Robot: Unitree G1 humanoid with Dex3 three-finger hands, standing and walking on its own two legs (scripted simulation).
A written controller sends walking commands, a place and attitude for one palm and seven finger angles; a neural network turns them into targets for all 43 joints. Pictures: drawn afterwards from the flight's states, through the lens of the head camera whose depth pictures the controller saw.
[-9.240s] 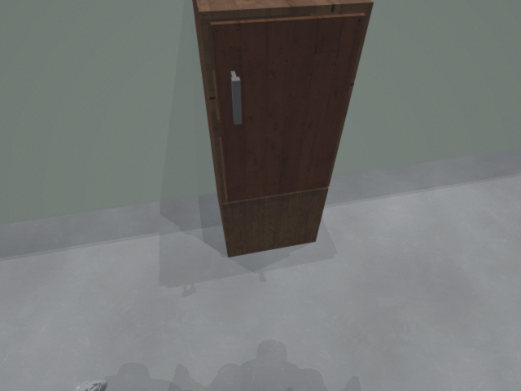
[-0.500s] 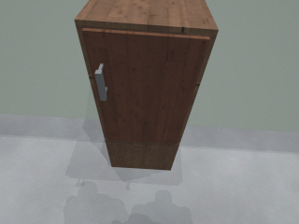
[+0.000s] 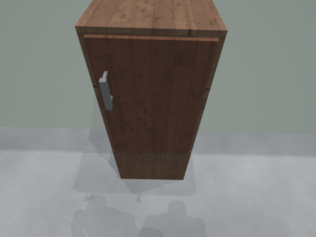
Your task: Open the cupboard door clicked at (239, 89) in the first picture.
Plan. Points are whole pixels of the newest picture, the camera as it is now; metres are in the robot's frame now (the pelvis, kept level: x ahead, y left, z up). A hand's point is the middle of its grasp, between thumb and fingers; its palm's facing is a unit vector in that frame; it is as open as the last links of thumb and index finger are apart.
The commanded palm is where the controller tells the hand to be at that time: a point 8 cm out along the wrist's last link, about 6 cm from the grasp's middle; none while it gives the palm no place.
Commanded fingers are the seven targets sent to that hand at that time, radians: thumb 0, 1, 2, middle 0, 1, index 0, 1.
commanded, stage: look again from close up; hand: left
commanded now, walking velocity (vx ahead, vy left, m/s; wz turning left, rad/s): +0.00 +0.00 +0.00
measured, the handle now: (107, 91) +0.54 +0.21 +0.05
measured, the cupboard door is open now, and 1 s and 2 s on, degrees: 0 0 0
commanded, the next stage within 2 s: raise the hand with hooked fingers in 0.50 s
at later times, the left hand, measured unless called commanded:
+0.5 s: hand out of the picture +0.05 +0.19 -0.17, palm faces +0.03 -0.97 -0.22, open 7.4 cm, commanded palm none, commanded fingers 0.00 0.90 0.90 -0.20 -0.30 -0.20 -0.30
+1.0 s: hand (86, 225) +0.16 +0.19 -0.05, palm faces +0.01 -1.00 +0.00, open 8.5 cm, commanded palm +0.12 +0.26 -0.04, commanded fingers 0.00 0.41 0.69 -0.23 -0.62 -0.23 -0.62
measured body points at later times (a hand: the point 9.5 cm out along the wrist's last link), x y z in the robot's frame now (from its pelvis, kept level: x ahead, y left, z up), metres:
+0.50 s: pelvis +0.00 +0.00 +0.00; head -0.02 +0.00 +0.45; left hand +0.05 +0.24 -0.15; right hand +0.04 -0.23 -0.15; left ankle -0.03 +0.10 -0.74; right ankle +0.04 -0.12 -0.74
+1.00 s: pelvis -0.05 -0.01 -0.08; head -0.02 +0.01 +0.37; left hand +0.15 +0.24 -0.05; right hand +0.17 -0.25 -0.10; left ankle -0.03 +0.10 -0.74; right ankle +0.04 -0.12 -0.74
